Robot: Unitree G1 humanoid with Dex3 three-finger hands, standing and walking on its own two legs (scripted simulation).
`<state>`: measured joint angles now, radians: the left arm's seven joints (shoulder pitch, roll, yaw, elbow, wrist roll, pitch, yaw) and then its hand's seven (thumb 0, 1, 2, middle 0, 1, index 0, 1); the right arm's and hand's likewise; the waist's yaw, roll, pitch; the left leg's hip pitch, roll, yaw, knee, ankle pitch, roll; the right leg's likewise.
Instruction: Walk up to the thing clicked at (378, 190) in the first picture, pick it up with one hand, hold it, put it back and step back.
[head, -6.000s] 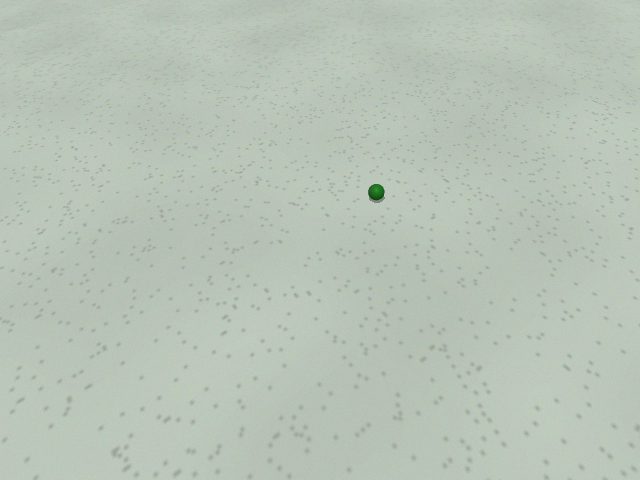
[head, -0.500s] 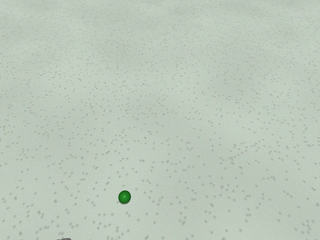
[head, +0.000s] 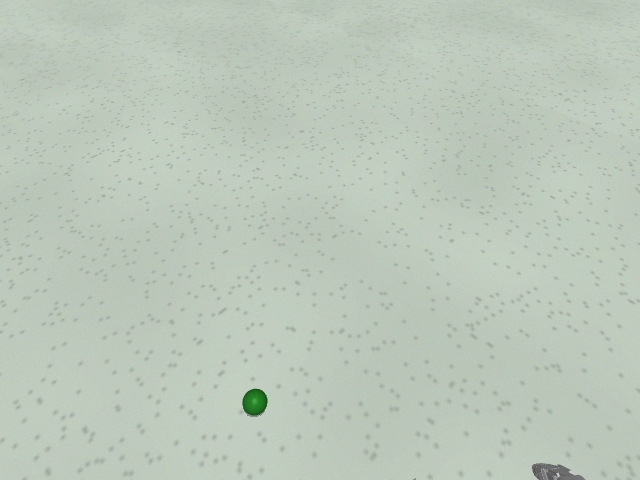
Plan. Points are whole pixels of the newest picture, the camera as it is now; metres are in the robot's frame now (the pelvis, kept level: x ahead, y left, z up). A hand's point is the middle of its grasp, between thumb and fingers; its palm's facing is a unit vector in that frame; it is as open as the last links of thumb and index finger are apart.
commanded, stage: stand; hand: left
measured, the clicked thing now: (255, 401) +0.45 +0.24 -0.74
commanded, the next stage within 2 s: none
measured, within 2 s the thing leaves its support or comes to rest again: neither
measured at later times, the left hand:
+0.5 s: hand out of the picture +0.11 +0.25 -0.15, palm faces -0.03 -0.94 -0.35, open 7.4 cm
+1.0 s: hand out of the picture +0.11 +0.25 -0.15, palm faces -0.03 -0.94 -0.35, open 7.4 cm
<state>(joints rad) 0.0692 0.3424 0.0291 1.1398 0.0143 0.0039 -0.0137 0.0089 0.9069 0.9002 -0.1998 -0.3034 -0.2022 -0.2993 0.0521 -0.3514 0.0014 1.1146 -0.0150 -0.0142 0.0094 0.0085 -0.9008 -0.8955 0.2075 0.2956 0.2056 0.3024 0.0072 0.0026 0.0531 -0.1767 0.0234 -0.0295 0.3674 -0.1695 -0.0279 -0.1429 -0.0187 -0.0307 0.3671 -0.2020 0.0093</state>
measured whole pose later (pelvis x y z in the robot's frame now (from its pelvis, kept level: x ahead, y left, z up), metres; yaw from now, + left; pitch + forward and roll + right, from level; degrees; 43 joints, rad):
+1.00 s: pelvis +0.03 -0.01 +0.00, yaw -1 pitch -1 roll +0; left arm 0.10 0.35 0.01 1.13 0.01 -0.01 0.00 0.01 0.91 0.90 -0.20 -0.30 -0.20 -0.30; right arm 0.08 -0.35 0.00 1.14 -0.01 -0.01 0.00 0.01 -0.90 -0.90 0.21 0.30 0.21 0.30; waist 0.00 0.01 0.05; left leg -0.11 0.03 -0.02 0.30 -0.18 -0.04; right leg -0.08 -0.01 -0.02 0.31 -0.21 0.00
